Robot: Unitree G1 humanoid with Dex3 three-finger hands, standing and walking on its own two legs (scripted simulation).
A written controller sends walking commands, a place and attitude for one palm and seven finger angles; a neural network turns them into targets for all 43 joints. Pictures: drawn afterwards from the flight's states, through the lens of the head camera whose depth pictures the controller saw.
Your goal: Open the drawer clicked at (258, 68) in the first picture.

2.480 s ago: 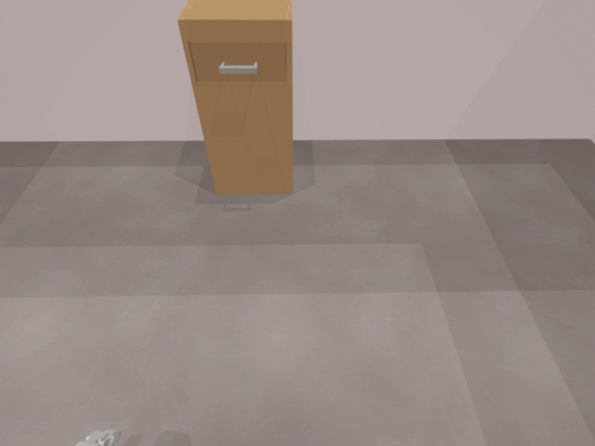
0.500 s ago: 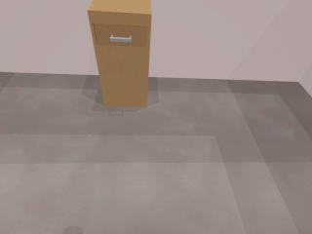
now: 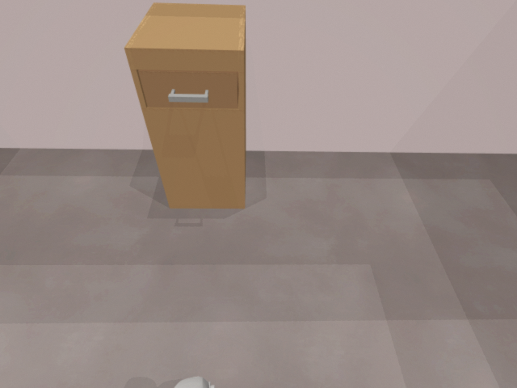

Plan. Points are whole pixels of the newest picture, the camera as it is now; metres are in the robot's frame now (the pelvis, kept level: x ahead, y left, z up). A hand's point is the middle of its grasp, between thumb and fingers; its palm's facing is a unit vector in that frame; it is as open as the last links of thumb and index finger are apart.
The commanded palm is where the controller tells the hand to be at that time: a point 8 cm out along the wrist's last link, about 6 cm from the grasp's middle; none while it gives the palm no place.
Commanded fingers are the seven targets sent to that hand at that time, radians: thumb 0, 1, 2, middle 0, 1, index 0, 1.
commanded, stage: walk to a spot facing it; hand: left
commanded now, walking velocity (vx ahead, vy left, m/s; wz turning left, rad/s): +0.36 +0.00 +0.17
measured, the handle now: (189, 95) +1.04 +0.26 -0.11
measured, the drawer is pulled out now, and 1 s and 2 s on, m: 0.00 0.00 0.00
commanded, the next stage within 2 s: take the last steps up to it in 0.18 s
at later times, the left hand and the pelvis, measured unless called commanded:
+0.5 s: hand (151, 343) +0.24 +0.21 -0.16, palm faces +0.04 -0.98 -0.18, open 7.3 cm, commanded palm none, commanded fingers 0.00 0.90 0.90 -0.20 -0.30 -0.20 -0.30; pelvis +0.21 +0.03 +0.01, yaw +1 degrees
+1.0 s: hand (174, 300) +0.33 +0.19 -0.19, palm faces +0.13 -0.98 -0.11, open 7.4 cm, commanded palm none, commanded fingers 0.00 0.90 0.90 -0.20 -0.30 -0.20 -0.30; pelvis +0.40 +0.04 -0.01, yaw +2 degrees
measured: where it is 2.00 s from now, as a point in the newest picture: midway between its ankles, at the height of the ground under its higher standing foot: (240, 330)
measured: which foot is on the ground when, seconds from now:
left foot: up 0.00-0.16, down 0.18-0.58, up 0.60-0.94, down 0.96-1.00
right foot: down 0.00-0.18, up 0.20-0.56, down 0.58-0.98, up 1.00-1.00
